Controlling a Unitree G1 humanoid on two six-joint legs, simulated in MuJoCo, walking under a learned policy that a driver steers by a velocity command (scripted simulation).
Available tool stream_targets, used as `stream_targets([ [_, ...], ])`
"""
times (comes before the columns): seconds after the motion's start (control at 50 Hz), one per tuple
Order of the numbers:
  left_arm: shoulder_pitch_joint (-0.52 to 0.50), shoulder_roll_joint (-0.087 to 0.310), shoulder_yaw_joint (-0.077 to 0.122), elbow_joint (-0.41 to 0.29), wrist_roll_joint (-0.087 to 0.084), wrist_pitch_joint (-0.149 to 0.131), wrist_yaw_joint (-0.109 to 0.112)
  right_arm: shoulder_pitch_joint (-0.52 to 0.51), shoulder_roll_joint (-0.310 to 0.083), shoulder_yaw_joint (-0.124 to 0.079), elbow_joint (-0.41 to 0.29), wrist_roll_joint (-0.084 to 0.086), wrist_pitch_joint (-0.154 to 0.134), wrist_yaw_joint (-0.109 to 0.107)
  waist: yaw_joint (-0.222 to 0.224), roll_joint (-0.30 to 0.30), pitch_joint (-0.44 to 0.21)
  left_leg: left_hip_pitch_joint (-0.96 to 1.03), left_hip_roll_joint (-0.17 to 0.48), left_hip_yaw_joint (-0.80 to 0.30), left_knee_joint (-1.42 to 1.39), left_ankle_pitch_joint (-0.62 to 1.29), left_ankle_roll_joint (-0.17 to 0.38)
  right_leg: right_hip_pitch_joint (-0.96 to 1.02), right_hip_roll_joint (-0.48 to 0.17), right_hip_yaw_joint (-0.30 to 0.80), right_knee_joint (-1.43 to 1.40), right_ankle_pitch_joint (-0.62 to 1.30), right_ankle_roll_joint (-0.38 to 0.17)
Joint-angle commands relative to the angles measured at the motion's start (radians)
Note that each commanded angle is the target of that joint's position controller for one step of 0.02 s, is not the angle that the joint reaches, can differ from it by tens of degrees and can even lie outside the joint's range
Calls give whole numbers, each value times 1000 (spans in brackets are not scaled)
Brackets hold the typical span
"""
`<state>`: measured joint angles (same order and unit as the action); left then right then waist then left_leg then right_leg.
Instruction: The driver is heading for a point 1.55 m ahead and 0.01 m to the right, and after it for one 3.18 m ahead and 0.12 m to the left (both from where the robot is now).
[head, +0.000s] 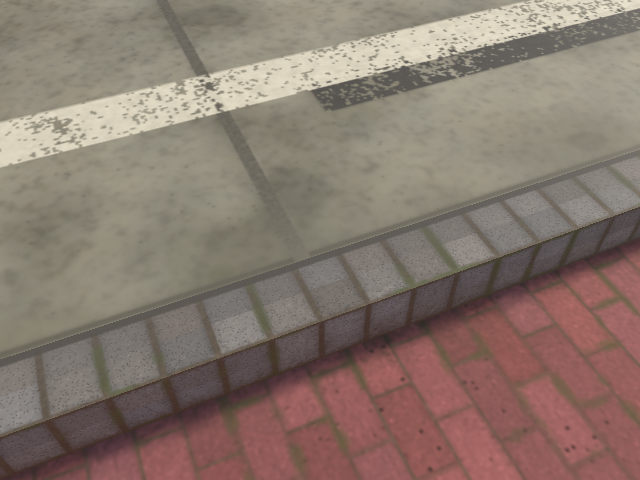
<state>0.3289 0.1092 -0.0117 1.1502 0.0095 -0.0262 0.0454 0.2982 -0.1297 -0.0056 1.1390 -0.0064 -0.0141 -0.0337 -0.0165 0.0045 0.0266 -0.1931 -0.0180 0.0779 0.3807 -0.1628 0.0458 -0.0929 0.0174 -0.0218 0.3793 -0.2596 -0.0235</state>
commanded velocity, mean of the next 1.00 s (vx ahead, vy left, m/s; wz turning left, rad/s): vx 0.15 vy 0.00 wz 0.00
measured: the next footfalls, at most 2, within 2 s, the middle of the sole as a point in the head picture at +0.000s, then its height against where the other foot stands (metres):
left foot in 0.86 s outside the picture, level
right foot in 1.36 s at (348, 475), level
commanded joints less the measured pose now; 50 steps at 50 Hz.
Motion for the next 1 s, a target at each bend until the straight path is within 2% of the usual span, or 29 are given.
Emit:
stream_targets([
  [0.02,77,69,8,-5,0,-5,2,64,-59,-6,-3,0,-5,-4,2,-10,51,45,114,-126,-55,78,4,-92,-115,106,-90,119,-29],
  [0.5,104,62,2,7,0,-5,6,84,-50,-1,30,2,1,-13,6,-12,60,50,121,-120,-29,132,-5,-53,-115,97,-83,220,-36],
  [0.52,115,59,1,10,1,-4,5,89,-45,1,33,1,2,-13,9,-12,42,55,112,-115,-31,69,-3,-45,-108,96,-96,139,-41],
  [0.56,137,92,17,12,4,2,4,75,-60,-8,23,-3,7,-9,20,-39,65,4,60,-74,33,-146,9,-58,-91,116,-109,-133,-73],
  [0.58,153,116,29,10,4,7,1,60,-62,-13,11,-8,9,-3,33,-81,97,-69,26,-42,98,-266,15,-67,-114,171,-138,-314,-105],
  [0.62,221,153,48,18,4,13,-3,-5,-39,-11,-36,-26,5,13,73,-146,209,-276,0,26,257,-319,14,-52,-252,350,-248,-563,-188],
  [0.64,236,154,53,20,5,11,-4,-48,-35,-11,-65,-33,-3,20,85,-151,250,-343,34,17,332,-287,21,-52,-310,413,-278,-560,-224],
  [0.68,250,155,59,18,23,-6,-7,-102,-66,-23,-113,-27,-22,32,86,-117,254,-479,77,-30,453,-304,28,30,-352,442,-289,-413,-257],
  [0.74,204,162,64,-5,21,-34,-11,-119,-83,-38,-154,-13,-51,50,52,-80,195,-458,96,-46,394,-241,23,88,-311,329,-257,-189,-222],
  [0.78,174,174,68,-17,16,-46,-13,-113,-82,-45,-172,-8,-54,58,27,-99,167,-325,70,-13,313,-191,23,21,-276,249,-228,-93,-196],
  [0.8,152,180,69,-24,11,-49,-15,-76,-74,-47,-168,-5,-54,60,2,-102,155,-214,50,14,258,-147,26,-44,-257,206,-199,-61,-182],
  [0.82,123,185,70,-30,3,-51,-19,1,-65,-51,-146,-2,-54,60,-41,-87,137,-54,17,47,193,-84,28,-134,-227,156,-141,-19,-161],
  [0.84,119,183,68,-33,5,-55,-24,114,-84,-66,-104,-1,-55,55,-84,-51,97,121,-30,67,157,-88,30,-209,-183,110,-25,101,-140],
  [0.86,118,160,58,-37,10,-64,-31,260,-132,-87,-63,-8,-64,42,-147,37,23,306,30,-21,101,-143,48,-297,-116,26,207,179,-108],
  [0.88,114,86,39,-92,0,-67,-41,405,-253,-114,-48,-22,-67,30,-178,313,-56,425,324,-510,-143,-473,135,-494,19,-100,596,-65,-42],
  [0.9,92,127,54,-112,24,-67,-52,384,-230,-103,-30,-17,-52,31,-124,278,-35,338,397,-784,-276,-575,187,-572,29,18,801,-250,-65],
  [0.92,55,120,54,-128,28,-61,-61,223,-209,-92,-75,-16,-49,32,-45,138,61,225,394,-677,-253,-611,174,-615,-52,47,872,-155,-84],
  [0.94,26,111,51,-133,24,-64,-70,123,-177,-81,-110,-9,-56,38,-20,40,98,127,359,-560,-258,-471,161,-586,-89,55,842,-52,-86],
  [0.96,27,98,53,-131,18,-65,-72,85,-163,-72,-121,-7,-65,39,12,15,99,76,317,-458,-267,-329,142,-537,-110,53,796,-1,-82],
  [1.0,54,96,56,-124,28,-48,-76,101,-120,-53,-105,-6,-82,33,42,30,76,64,257,-312,-267,-113,120,-484,-119,34,743,39,-63],
])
